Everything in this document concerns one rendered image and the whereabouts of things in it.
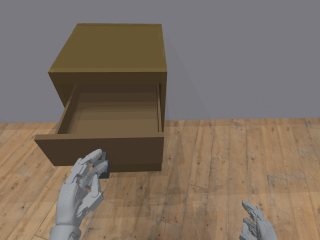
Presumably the cabinet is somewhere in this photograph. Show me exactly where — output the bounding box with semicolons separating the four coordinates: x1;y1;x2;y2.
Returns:
48;23;168;173

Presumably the drawer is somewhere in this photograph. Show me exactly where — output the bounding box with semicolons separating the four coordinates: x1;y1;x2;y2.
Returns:
34;83;164;167

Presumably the left robot hand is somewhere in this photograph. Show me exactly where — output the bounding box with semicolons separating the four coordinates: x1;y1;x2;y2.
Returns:
55;149;108;228

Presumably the handle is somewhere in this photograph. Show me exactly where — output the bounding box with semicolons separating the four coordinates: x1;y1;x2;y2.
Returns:
93;152;111;179

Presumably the right robot hand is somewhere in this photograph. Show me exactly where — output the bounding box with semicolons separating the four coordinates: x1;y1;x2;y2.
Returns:
239;200;278;240

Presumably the left robot forearm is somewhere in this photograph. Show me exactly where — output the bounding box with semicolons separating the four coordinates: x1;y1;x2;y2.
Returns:
48;223;82;240

